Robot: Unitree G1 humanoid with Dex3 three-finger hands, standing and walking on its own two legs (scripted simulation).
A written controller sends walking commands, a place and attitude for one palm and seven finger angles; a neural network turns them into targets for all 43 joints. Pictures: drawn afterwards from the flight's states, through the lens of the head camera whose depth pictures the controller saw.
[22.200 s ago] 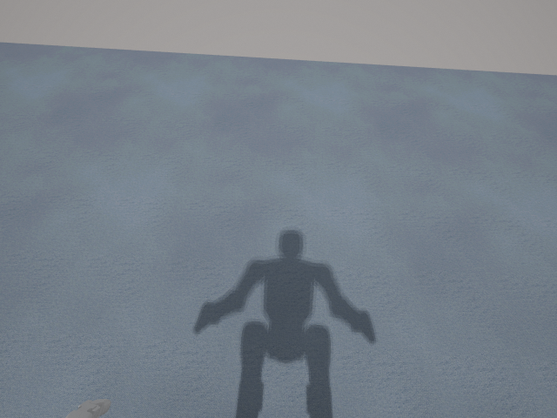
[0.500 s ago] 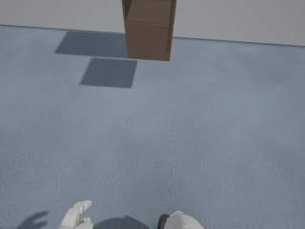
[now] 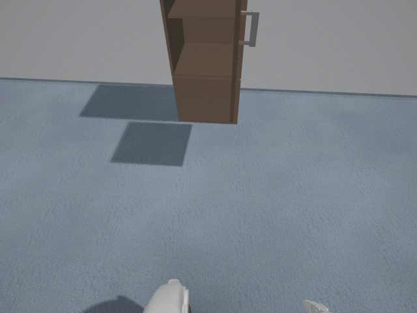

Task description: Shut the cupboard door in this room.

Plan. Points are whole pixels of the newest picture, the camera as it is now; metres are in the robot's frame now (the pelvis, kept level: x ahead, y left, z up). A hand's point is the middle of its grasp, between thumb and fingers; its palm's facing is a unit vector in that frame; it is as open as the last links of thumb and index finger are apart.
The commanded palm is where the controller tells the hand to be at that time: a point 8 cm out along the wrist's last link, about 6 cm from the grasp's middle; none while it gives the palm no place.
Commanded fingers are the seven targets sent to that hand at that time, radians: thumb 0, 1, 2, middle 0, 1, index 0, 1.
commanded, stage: turn or walk to find it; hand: left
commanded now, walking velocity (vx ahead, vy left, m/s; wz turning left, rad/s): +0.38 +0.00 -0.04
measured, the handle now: (248, 28) +1.03 -0.03 +0.05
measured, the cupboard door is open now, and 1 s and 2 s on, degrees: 89 89 89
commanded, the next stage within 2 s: stand and wait in 0.40 s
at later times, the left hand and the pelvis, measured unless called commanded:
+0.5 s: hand (147, 227) +0.33 +0.21 -0.16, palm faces -0.04 -0.98 -0.20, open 7.3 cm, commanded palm none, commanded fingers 0.00 0.90 0.90 -0.20 -0.30 -0.20 -0.30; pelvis +0.23 +0.03 +0.01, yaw -3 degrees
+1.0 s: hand (171, 195) +0.44 +0.17 -0.18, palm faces +0.02 -0.98 -0.18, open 7.2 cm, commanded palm none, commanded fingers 0.00 0.90 0.90 -0.20 -0.30 -0.20 -0.30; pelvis +0.35 +0.00 -0.01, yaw -2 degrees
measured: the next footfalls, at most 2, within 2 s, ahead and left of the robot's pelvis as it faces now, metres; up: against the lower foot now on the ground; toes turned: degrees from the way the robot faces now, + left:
left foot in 0.14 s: +0.21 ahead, +0.10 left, +0.00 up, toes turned +6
right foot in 0.64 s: +0.42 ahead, -0.13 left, +0.00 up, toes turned -11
